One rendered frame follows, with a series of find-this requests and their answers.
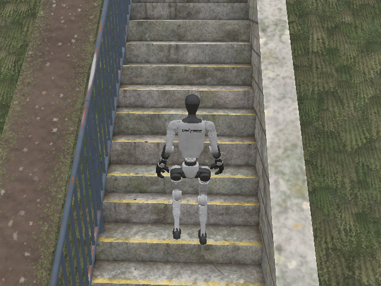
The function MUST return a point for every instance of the robot left shin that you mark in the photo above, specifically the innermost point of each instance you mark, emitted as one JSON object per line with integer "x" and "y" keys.
{"x": 176, "y": 212}

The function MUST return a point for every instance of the left robot forearm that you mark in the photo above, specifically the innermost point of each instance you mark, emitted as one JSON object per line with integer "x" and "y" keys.
{"x": 164, "y": 158}

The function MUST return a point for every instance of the robot left hand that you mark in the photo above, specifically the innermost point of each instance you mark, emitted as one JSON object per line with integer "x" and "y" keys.
{"x": 159, "y": 170}

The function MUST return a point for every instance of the right robot upper arm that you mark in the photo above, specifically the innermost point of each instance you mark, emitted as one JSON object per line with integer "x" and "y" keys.
{"x": 212, "y": 136}

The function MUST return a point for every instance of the right robot thigh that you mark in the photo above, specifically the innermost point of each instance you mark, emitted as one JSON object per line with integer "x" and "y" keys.
{"x": 203, "y": 179}

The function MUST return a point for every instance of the robot right hand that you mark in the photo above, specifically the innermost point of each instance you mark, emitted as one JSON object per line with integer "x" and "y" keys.
{"x": 215, "y": 166}

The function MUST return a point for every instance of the left robot upper arm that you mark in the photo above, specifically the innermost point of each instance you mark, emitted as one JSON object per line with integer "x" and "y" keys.
{"x": 173, "y": 125}

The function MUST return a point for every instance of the right robot forearm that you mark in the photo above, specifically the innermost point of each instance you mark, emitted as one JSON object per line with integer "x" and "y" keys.
{"x": 217, "y": 157}

